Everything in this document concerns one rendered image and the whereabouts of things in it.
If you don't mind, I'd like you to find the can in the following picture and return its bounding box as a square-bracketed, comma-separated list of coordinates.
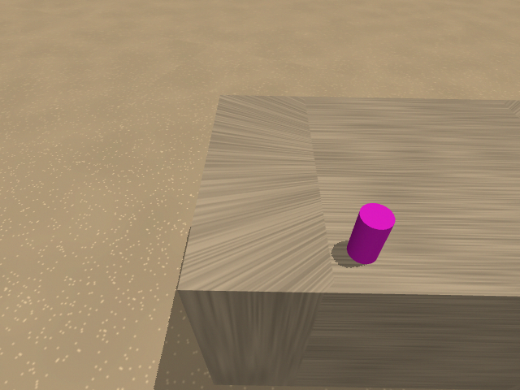
[347, 203, 396, 264]

